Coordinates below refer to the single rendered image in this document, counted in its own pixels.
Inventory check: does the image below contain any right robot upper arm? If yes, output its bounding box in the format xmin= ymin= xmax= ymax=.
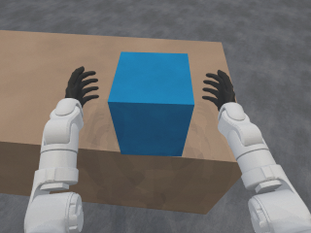
xmin=248 ymin=189 xmax=311 ymax=233

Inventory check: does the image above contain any robot right hand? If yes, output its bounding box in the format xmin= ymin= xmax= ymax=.
xmin=202 ymin=70 xmax=236 ymax=111

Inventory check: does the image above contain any robot left hand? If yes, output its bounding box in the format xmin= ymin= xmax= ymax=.
xmin=64 ymin=66 xmax=99 ymax=108

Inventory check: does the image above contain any robot left forearm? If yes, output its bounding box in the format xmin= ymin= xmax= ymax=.
xmin=23 ymin=98 xmax=84 ymax=233

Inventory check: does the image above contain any left robot upper arm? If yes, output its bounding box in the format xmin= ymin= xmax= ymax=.
xmin=26 ymin=191 xmax=84 ymax=233

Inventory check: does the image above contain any carton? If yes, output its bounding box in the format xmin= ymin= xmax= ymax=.
xmin=108 ymin=51 xmax=194 ymax=157

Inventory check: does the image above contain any robot right forearm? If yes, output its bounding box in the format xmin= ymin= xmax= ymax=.
xmin=218 ymin=102 xmax=311 ymax=220

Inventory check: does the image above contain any pedestal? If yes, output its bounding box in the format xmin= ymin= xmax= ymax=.
xmin=0 ymin=30 xmax=242 ymax=215

